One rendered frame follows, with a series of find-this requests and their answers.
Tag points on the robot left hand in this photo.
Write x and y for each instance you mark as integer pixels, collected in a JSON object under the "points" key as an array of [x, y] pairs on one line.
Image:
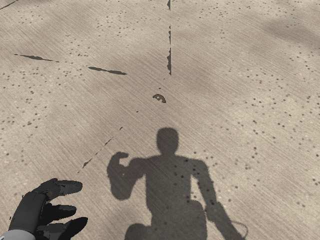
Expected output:
{"points": [[35, 216]]}

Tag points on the robot left forearm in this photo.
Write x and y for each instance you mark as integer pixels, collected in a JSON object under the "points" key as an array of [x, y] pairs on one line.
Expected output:
{"points": [[17, 234]]}

